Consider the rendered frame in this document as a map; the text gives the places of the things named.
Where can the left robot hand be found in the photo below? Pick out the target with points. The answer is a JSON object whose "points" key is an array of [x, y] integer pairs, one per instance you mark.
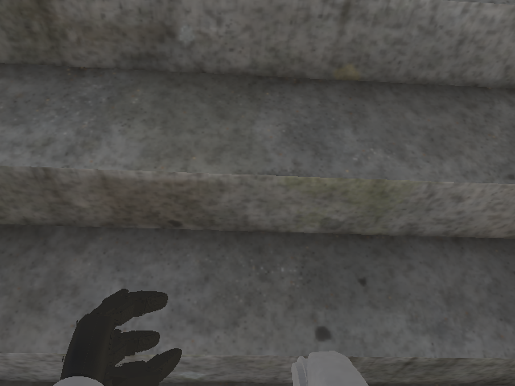
{"points": [[96, 347]]}

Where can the right robot thigh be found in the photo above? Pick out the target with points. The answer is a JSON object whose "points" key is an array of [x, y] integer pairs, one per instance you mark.
{"points": [[325, 368]]}

